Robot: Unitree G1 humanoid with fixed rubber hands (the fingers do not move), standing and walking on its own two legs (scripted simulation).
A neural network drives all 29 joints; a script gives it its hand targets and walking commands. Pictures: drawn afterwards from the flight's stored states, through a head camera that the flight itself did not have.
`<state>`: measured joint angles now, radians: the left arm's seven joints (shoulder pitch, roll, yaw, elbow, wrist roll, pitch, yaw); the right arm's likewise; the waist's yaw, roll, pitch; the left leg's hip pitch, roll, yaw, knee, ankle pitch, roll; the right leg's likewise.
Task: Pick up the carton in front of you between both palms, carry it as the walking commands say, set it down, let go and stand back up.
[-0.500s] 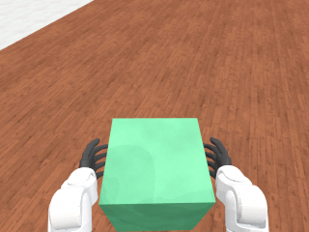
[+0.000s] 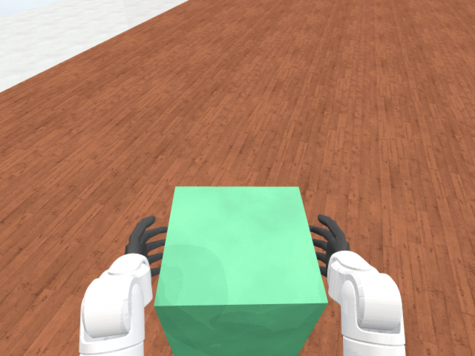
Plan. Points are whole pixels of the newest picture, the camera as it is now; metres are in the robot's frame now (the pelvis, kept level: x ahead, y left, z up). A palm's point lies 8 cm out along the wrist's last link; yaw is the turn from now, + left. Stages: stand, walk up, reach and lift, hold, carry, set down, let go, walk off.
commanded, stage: carry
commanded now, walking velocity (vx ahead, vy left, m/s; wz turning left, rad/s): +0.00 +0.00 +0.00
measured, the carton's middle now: (237, 277) +0.29 +0.00 +0.00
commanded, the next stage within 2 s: hold in 1.12 s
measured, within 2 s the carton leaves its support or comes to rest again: neither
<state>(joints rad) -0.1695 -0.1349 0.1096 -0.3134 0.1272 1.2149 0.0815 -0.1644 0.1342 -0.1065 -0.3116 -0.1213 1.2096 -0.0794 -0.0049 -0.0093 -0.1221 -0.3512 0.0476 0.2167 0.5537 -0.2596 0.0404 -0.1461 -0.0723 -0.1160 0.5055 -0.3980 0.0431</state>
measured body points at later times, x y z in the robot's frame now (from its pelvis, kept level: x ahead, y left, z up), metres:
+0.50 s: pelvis -0.03 -0.01 +0.00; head -0.05 -0.01 +0.45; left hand +0.24 +0.14 +0.05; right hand +0.24 -0.16 +0.05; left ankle +0.01 +0.09 -0.73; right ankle -0.11 -0.12 -0.73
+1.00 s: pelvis -0.06 -0.01 +0.00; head -0.07 +0.00 +0.45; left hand +0.24 +0.14 +0.03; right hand +0.24 -0.16 +0.03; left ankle +0.01 +0.09 -0.73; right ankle -0.11 -0.12 -0.73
